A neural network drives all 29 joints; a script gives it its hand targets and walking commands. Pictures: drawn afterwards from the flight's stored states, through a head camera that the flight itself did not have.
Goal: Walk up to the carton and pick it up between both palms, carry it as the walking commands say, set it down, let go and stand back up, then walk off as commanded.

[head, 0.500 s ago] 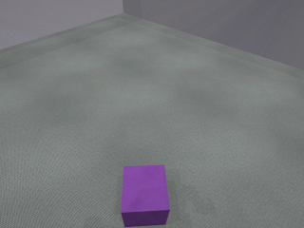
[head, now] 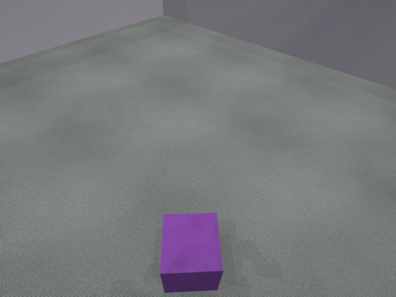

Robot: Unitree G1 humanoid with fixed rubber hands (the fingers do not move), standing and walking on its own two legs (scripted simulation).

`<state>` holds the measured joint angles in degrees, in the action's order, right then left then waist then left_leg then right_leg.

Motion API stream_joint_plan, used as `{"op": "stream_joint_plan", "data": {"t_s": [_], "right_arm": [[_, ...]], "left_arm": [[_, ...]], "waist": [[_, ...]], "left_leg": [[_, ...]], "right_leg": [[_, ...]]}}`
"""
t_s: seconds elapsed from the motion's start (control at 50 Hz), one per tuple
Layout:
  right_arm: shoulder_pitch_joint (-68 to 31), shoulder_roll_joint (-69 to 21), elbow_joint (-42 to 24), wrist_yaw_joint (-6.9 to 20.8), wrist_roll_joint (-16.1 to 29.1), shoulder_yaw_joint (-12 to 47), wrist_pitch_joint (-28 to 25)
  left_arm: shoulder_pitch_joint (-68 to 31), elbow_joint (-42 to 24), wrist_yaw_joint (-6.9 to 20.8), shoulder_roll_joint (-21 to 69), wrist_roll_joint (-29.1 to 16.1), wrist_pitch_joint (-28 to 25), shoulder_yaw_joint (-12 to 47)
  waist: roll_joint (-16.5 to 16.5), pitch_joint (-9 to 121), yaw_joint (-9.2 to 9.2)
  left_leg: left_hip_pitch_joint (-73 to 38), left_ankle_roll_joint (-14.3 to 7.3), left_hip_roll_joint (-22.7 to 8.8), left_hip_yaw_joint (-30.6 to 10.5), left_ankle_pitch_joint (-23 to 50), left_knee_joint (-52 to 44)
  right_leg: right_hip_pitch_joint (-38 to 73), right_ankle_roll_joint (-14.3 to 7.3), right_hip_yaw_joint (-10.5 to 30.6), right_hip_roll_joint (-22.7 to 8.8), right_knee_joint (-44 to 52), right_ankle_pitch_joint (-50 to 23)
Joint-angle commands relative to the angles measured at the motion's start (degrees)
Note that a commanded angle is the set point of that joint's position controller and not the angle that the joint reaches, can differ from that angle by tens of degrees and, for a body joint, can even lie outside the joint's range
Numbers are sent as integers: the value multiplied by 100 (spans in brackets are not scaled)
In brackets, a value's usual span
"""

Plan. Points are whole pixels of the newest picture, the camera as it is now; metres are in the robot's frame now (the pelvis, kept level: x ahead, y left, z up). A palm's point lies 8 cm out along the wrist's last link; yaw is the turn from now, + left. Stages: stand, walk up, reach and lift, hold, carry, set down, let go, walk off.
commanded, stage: stand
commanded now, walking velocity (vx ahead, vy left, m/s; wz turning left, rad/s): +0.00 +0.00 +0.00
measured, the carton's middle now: (190, 252) +0.48 +0.03 -0.65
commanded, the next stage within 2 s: walk off in 0.16 s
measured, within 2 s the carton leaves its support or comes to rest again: neither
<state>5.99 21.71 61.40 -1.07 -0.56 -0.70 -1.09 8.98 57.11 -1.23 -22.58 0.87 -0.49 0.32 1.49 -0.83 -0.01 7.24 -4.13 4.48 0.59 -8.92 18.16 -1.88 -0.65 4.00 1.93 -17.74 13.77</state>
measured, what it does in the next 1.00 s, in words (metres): walks ahead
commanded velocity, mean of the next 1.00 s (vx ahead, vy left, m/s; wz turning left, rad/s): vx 0.34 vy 0.00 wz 0.00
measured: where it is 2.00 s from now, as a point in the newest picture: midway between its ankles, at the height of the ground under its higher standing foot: (198, 231)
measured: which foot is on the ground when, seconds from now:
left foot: down 0.00-0.66, up 0.68-1.00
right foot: down 0.00-1.00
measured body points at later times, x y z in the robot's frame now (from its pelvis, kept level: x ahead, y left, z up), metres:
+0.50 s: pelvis +0.01 +0.00 +0.00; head +0.00 +0.00 +0.45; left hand +0.08 +0.29 -0.14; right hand +0.08 -0.30 -0.13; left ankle +0.01 +0.07 -0.75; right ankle -0.04 -0.12 -0.75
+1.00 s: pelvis +0.20 -0.01 -0.02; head +0.23 -0.01 +0.42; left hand +0.06 +0.23 -0.16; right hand +0.41 -0.23 -0.14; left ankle +0.29 +0.11 -0.74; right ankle +0.00 -0.13 -0.74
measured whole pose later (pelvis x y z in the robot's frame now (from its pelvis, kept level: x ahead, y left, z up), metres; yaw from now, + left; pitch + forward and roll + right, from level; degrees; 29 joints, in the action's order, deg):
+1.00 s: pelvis +0.20 -0.01 -0.02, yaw +2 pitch +1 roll +2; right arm 0.1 14.9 50.1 1.9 -1.7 0.0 -2.0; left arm 30.7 62.9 -0.5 -12.7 1.5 -3.9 0.3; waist 1.2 -3.1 4.9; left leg 26.7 -1.2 -1.9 7.9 -13.3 35.4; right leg 8.5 1.2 -4.5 -4.0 -18.9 26.2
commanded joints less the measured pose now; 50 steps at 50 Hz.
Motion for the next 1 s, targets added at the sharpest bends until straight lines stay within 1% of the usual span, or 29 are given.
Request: {"op": "stream_joint_plan", "data": {"t_s": [0.0,0.32,0.34,0.36,0.4,0.42,0.46,0.48,0.52,0.56,0.58,0.6,0.62,0.64,0.66,0.68,0.7,0.72,0.74,0.78,0.8,0.84,0.86,0.88,0.9,0.92,0.94,0.96,0.98], "right_arm": [[-233,1036,-218,-24,6,-174,-53],[-281,1079,-143,-17,20,-169,-53],[-208,900,-182,-8,45,-98,-66],[50,322,-5,-2,77,44,88],[156,614,-15,-9,20,-17,258],[200,691,-23,-7,1,-38,299],[567,818,31,-2,-44,-94,311],[784,839,75,-2,-66,-120,297],[932,788,79,4,-76,-156,242],[767,740,-24,30,-47,-185,171],[619,708,-100,46,-28,-196,144],[444,633,-193,61,-11,-195,125],[241,445,-349,84,1,-158,85],[-74,85,-580,116,8,-68,18],[-239,-5,-772,151,-80,-48,-75],[-349,193,-828,158,-189,-118,-129],[-119,113,-784,199,-192,-126,-175],[35,4,-758,250,-161,-112,-210],[24,-50,-798,297,-152,-111,-216],[-111,-147,-923,346,-154,-102,-171],[-275,-231,-1037,358,-146,-71,-144],[-554,-433,-1234,397,-126,24,-108],[-659,-507,-1309,421,-103,65,-98],[-777,-548,-1389,427,-82,89,-89],[-855,-510,-1426,404,-95,77,-76],[-831,-493,-1418,360,-121,63,-71],[-565,-464,-1362,297,-118,35,-81],[59,-356,-1190,232,-95,-24,-114],[953,-197,-921,180,-119,-101,-164]], "left_arm": [[-157,-222,-22,-914,-4,-55,-169],[-176,-105,-19,-947,-12,-62,-156],[-189,-132,-23,-795,-29,-47,-98],[65,73,-10,-160,-31,75,83],[129,47,-15,-378,68,154,51],[127,23,-16,-422,96,153,44],[94,-44,-30,-432,149,110,32],[71,-93,-35,-363,166,79,37],[121,-170,-18,-265,162,11,21],[345,-176,28,-156,130,-55,-13],[556,-129,50,-72,117,-85,-28],[855,-29,63,-5,114,-103,-46],[1272,99,55,-84,143,-130,-94],[1801,256,20,-403,155,-158,-198],[2191,393,-2,-758,136,-148,-332],[2347,466,8,-534,129,-176,-305],[2240,406,14,-352,132,-226,-272],[2031,315,12,-233,143,-281,-263],[1926,267,15,-137,136,-338,-253],[1989,272,29,51,113,-418,-204],[2040,289,36,95,103,-437,-183],[1985,276,52,118,96,-435,-152],[1967,264,56,80,99,-431,-150],[2021,279,64,28,102,-432,-157],[2149,331,73,30,95,-419,-151],[2286,391,69,-6,81,-403,-152],[2395,457,50,-95,72,-393,-172],[2389,487,25,-187,57,-388,-205],[2142,410,7,-271,-7,-371,-248]], "waist": [[-140,110,-5],[-138,119,-8],[-175,223,-30],[-199,257,-43],[-406,-86,-34],[-501,-214,-53],[-608,-469,-178],[-651,-555,-235],[-616,-592,-201],[-538,-530,-16],[-496,-492,124],[-377,-479,288],[66,-491,481],[1013,-608,689],[1620,-832,768],[771,-1034,698],[322,-945,507],[167,-829,371],[202,-769,319],[313,-715,272],[329,-781,267],[358,-916,215],[456,-938,224],[592,-943,269],[556,-897,312],[554,-811,306],[661,-617,183],[729,-258,-98],[800,192,-552]], "left_leg": [[-457,223,-1096,-1085,956,-228],[-505,225,-1107,-1088,1041,-256],[-559,265,-1077,-1067,607,-325],[-524,265,-1072,-1089,-73,-515],[-346,148,-1034,-1231,-1500,-554],[-314,38,-1117,-1391,-2114,-599],[-303,-246,-1493,-1924,-2992,-809],[-251,-397,-1714,-2184,-3245,-928],[33,-582,-1988,-2452,-3220,-1073],[427,-560,-1924,-2237,-2930,-1052],[709,-473,-1759,-1959,-2836,-940],[1135,-332,-1485,-1585,-2797,-681],[1847,-121,-1095,-1107,-2699,-32],[2754,105,-536,-471,-2328,1203],[3596,247,-329,171,-2104,2458],[3933,303,-560,-46,-2045,3438],[3981,318,-704,-207,-1823,3879],[3986,359,-839,-240,-1539,4098],[3955,429,-931,-216,-1282,4182],[3784,565,-953,-15,-1009,4220],[3712,607,-952,144,-887,4074],[3256,652,-945,462,-511,3325],[2899,641,-896,590,-304,2859],[2543,590,-815,726,-227,2456],[2371,510,-665,927,-343,2303],[2125,409,-482,1084,-584,2112],[1677,299,-298,1149,-734,1887],[905,191,-158,1124,-517,1544],[-395,75,-230,1020,105,931]], "right_leg": [[-564,-41,615,-759,285,-603],[-520,-56,596,-782,328,-654],[-496,-41,550,-773,353,-443],[-510,-11,428,-741,316,-109],[-853,-28,196,-547,-61,623],[-1127,-51,116,-478,-276,955],[-1668,-73,-43,-385,-793,1323],[-1784,-82,-210,-386,-1032,1328],[-1723,-91,-368,-541,-1464,1263],[-1361,-130,-421,-602,-1420,1107],[-967,-148,-523,-549,-1095,903],[-376,-161,-618,-439,-666,720],[330,-250,-148,-710,-162,1040],[892,-544,1235,-1512,551,2240],[1247,-943,2311,-2410,1112,2528],[1178,-1051,2260,-2566,1054,1958],[1191,-998,1876,-2383,904,1390],[1205,-926,1503,-2223,860,884],[1140,-852,1151,-2085,898,426],[900,-768,571,-1891,921,-771],[699,-755,335,-1798,938,-1255],[167,-701,-90,-1540,935,-1793],[-68,-648,-277,-1427,901,-2046],[-224,-617,-382,-1417,906,-2351],[-64,-615,-408,-1440,820,-2886],[182,-589,-463,-1463,449,-4024],[350,-525,-504,-1518,-91,-5292],[393,-422,-512,-1518,-861,-5853],[-105,-310,-652,-1435,-1865,-5479]]}}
